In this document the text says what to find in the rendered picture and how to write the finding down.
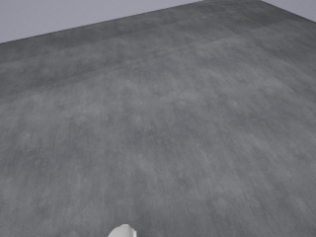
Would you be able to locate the left robot thigh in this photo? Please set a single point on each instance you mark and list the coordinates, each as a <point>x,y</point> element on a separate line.
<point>123,231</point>

